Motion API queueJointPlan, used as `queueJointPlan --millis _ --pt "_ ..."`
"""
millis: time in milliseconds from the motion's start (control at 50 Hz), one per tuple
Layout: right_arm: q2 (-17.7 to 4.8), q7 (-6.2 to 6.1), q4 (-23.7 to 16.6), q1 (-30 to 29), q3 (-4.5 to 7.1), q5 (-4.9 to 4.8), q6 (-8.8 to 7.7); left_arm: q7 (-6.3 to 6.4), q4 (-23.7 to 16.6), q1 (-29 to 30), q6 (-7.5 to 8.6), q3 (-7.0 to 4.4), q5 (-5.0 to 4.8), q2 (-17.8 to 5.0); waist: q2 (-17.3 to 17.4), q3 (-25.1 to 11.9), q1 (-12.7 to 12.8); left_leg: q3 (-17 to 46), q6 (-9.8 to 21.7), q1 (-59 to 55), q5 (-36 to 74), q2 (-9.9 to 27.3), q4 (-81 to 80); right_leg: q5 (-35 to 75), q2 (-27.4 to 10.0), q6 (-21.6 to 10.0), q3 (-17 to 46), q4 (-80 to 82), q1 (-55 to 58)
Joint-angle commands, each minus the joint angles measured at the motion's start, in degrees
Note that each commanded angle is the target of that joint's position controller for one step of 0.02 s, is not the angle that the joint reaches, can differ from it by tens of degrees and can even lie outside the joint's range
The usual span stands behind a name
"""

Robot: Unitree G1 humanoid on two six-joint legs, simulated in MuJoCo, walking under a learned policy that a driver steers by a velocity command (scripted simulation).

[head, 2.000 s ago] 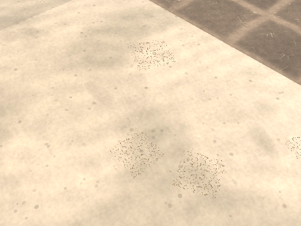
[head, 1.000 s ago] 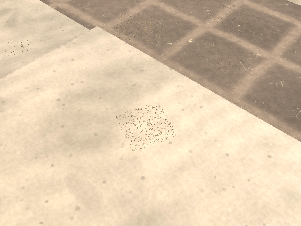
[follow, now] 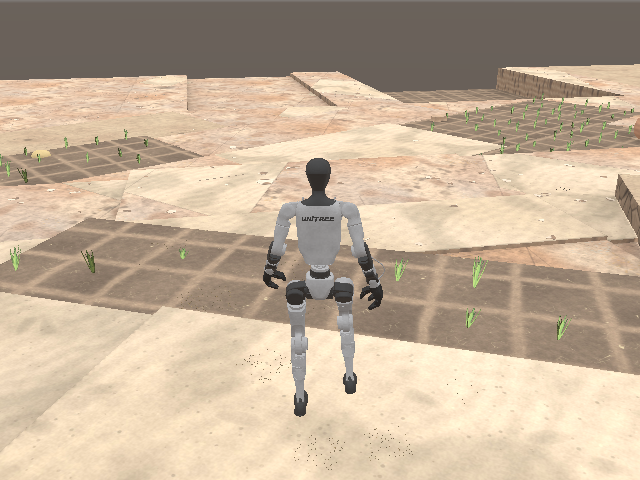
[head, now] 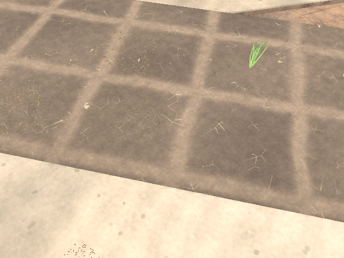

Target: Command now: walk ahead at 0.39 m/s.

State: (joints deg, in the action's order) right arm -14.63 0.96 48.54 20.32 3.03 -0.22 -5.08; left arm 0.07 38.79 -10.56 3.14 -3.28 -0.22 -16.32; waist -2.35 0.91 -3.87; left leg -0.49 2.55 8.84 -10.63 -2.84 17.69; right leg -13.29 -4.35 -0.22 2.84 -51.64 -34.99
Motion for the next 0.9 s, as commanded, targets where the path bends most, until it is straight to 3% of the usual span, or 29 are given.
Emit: queueJointPlan --millis 20,40,60,120,140,160,180,200,220,240,260,280,300,320,360,400,460,520,560,580,600,620,640,660,680,700,760,820,900 --pt "-4.95 0.81 -6.03 -3.85 0.49 4.42 -2.32 -3.20 -2.19 -2.28 1.21 2.19 7.52 1.41 6.46 -4.60 2.15 7.37 12.04 1.75 16.36 10.80 -7.60 7.51 1.60 2.25 -3.67 8.90 4.56" --pt "-6.88 1.94 -5.34 -3.12 1.12 4.35 -2.69 -4.46 -2.50 -0.47 0.84 1.96 7.11 1.44 7.14 -1.95 1.78 7.56 11.93 5.18 17.17 10.60 -6.59 8.99 1.49 2.32 -3.04 10.27 7.34" --pt "-9.05 2.71 -5.42 -3.34 1.63 3.98 -2.75 -4.86 -3.66 2.41 0.73 1.74 5.84 -0.62 6.47 -1.50 1.73 8.12 11.96 6.44 18.38 11.05 -5.32 10.81 1.81 2.42 -2.79 11.76 8.10" --pt "-12.24 3.20 -5.47 -3.69 2.50 2.45 -2.76 -3.10 -4.57 6.01 2.21 0.65 3.18 -5.87 6.18 -2.36 2.86 11.46 10.20 1.20 24.68 13.12 0.67 13.61 2.78 1.06 -1.64 20.86 10.01" --pt "-12.25 3.01 -5.37 -3.80 2.43 2.19 -2.67 -2.40 -4.41 5.85 3.06 0.47 2.41 -6.83 5.92 -3.11 3.64 11.90 8.53 0.50 26.44 12.33 3.26 17.40 3.28 -0.84 -2.44 24.85 13.58" --pt "-11.55 2.92 -5.13 -2.84 2.11 2.23 -2.76 -1.77 -3.74 3.59 3.98 -0.32 1.49 -9.23 5.23 -5.11 4.91 11.57 5.80 2.17 30.94 10.00 6.78 23.68 3.52 -4.25 -3.30 26.63 21.25" --pt "-7.80 2.98 -6.03 -2.83 0.80 2.15 -2.89 -1.09 -2.77 -3.04 4.90 -1.34 0.70 -12.68 1.32 -12.24 7.49 8.19 0.80 6.20 28.48 4.97 15.23 41.83 -2.26 -11.10 0.14 25.73 34.65" --pt "1.13 2.47 -7.61 7.59 -2.17 3.54 -3.12 -0.50 -2.88 -10.65 4.54 -1.95 0.98 -16.83 -13.20 -30.19 5.42 3.65 -3.99 21.07 -5.43 -3.19 31.57 61.39 -22.60 -29.89 21.35 25.01 61.70" --pt "-3.29 2.53 -7.06 5.50 -0.90 3.06 -2.89 0.01 -1.83 -14.33 3.67 -1.04 3.17 -10.87 -9.22 -29.10 8.40 3.36 -4.31 28.26 -27.56 -2.43 42.61 47.44 -26.37 -29.11 28.45 29.43 60.08" --pt "-5.11 1.81 -8.43 -1.10 -0.03 3.12 -2.08 1.13 -1.28 -11.74 3.91 -1.82 3.04 -11.46 -5.54 -15.47 8.39 4.19 -3.52 31.19 -25.49 1.34 49.09 30.56 -21.81 -21.68 20.87 32.06 46.34" --pt "-6.28 0.44 -7.58 -1.37 0.54 3.75 -1.56 1.71 -2.10 -5.67 3.79 -1.42 1.69 -8.95 -4.95 -9.23 5.68 2.76 -3.81 30.09 -22.03 4.25 49.19 23.31 -18.26 -17.54 13.98 35.25 35.58" --pt "-6.09 -0.18 -6.54 1.42 0.56 4.45 -0.99 1.97 -3.24 -1.17 3.40 -0.31 1.00 -5.46 -5.20 -9.07 2.59 3.24 -4.25 25.61 -20.13 6.06 45.81 23.42 -16.52 -16.15 10.16 37.45 30.71" --pt "-4.58 -0.02 -6.92 0.48 -0.10 4.93 -0.54 2.42 -4.10 1.11 3.28 -0.25 1.35 -4.29 -5.12 -6.98 1.61 2.37 -4.87 22.44 -18.87 6.89 44.61 24.60 -15.41 -15.14 6.39 39.35 25.86" --pt "-3.39 0.75 -7.02 0.49 -0.46 4.97 -0.12 2.92 -5.09 2.67 3.27 -0.89 1.98 -5.53 -4.64 -7.60 0.93 0.08 -5.32 18.77 -16.20 6.36 43.45 25.21 -13.53 -14.43 2.80 40.65 23.35" --pt "-2.98 3.06 -6.51 0.57 -0.77 3.69 0.51 3.24 -6.78 5.79 3.64 -2.78 2.74 -8.70 -3.38 -7.80 0.65 -3.33 -5.63 13.74 -11.69 5.28 36.53 22.87 -10.39 -12.56 -4.07 41.65 20.31" --pt "-3.43 4.68 -7.65 -2.65 -1.08 3.37 0.64 3.02 -6.39 4.40 3.56 -4.30 3.27 -10.97 -3.58 -6.43 2.18 -2.78 -4.84 14.44 -7.45 6.30 30.85 19.91 -11.68 -12.38 -4.63 41.21 21.85" --pt "-4.49 5.04 -8.69 -4.26 -1.24 2.68 0.58 2.32 -6.39 3.77 3.64 -4.94 3.93 -10.44 -3.18 -5.73 3.04 0.10 -2.52 16.71 -3.89 8.22 24.61 16.09 -16.65 -13.10 -1.73 39.85 26.38" --pt "-6.82 4.76 -9.53 -4.41 0.04 1.75 -0.16 2.01 -5.96 6.21 3.88 -4.44 3.62 -9.15 -2.58 -5.47 1.88 -1.27 0.64 10.83 4.24 6.09 16.33 5.98 -16.07 -10.51 -4.14 36.21 24.67" --pt "-9.34 4.56 -10.90 -4.50 1.76 0.98 -1.54 1.85 -4.27 4.78 3.66 -3.39 3.42 -7.37 -0.79 -5.97 1.64 -2.08 4.86 3.87 12.09 3.25 10.24 0.05 -12.52 -6.10 -6.84 30.90 22.28" --pt "-14.77 3.71 -11.77 -3.60 3.48 0.96 -2.29 2.01 -4.66 0.15 3.25 -2.79 2.88 -4.53 9.24 -8.90 3.51 7.06 12.35 -2.24 34.56 10.43 5.90 -6.90 -5.57 -0.42 -13.64 20.73 20.67" --pt "-21.61 2.90 -14.15 -2.18 5.30 0.04 -2.94 2.57 -8.16 -0.17 3.81 -1.86 3.00 -3.25 17.39 -11.75 3.65 28.39 25.54 -11.05 43.32 22.68 0.28 -23.36 3.96 4.62 -13.41 8.81 8.86" --pt "-19.63 2.10 -12.47 0.15 5.34 2.19 -4.07 1.95 -6.66 2.48 3.74 -1.98 3.38 -5.72 9.75 -8.66 1.31 28.87 23.43 -13.28 35.58 22.68 0.04 -26.05 4.53 4.96 -4.29 4.06 1.45" --pt "-17.37 1.58 -11.42 0.01 5.22 2.60 -4.37 1.95 -6.24 4.23 2.92 -2.38 2.66 -6.96 10.05 -7.05 0.75 25.44 18.68 -12.50 25.53 20.08 -0.74 -22.52 2.69 4.98 -1.43 0.31 -1.65" --pt "-14.08 1.34 -11.69 -2.19 4.34 1.50 -3.81 2.52 -4.97 3.48 2.37 -3.23 3.30 -9.07 9.53 -6.55 1.64 23.25 16.59 -10.96 23.61 18.53 -0.78 -20.48 1.61 5.12 -0.67 -3.75 -2.38" --pt "-11.86 1.30 -12.02 -4.01 3.51 0.46 -3.17 2.87 -4.40 3.00 2.13 -3.09 3.94 -8.75 9.38 -6.36 2.82 22.06 15.72 -7.49 25.36 18.35 -1.03 -19.45 1.19 4.93 0.55 -6.62 -0.87" --pt "-11.47 1.17 -12.87 -5.77 3.38 0.46 -2.40 2.83 -3.94 1.83 2.05 -2.52 4.20 -7.78 8.19 -6.19 4.26 20.79 15.21 -3.11 26.07 17.93 -2.07 -17.33 0.57 4.74 1.02 -7.84 2.33" --pt "-11.79 1.39 -15.11 -8.66 3.18 1.71 -1.66 2.28 -1.99 -1.33 1.44 -2.02 3.39 -7.17 7.08 -6.84 5.81 17.99 14.93 1.13 25.18 14.99 -2.65 -8.57 1.93 5.29 -0.16 -4.87 6.80" --pt "-12.99 2.02 -15.90 -7.85 3.67 1.85 -2.19 1.42 -0.63 -1.77 0.11 -1.10 2.76 -6.47 7.32 -6.39 4.58 18.54 14.54 0.53 21.78 14.17 -1.76 -6.63 2.13 6.48 -0.79 1.26 7.73" --pt "-12.65 2.48 -15.95 -5.35 3.66 1.03 -2.06 0.89 0.28 -0.57 -0.44 0.04 2.73 -6.39 7.18 -6.23 1.23 22.14 14.73 -1.57 17.19 16.00 1.03 -8.81 0.91 6.16 -1.24 7.51 7.32"
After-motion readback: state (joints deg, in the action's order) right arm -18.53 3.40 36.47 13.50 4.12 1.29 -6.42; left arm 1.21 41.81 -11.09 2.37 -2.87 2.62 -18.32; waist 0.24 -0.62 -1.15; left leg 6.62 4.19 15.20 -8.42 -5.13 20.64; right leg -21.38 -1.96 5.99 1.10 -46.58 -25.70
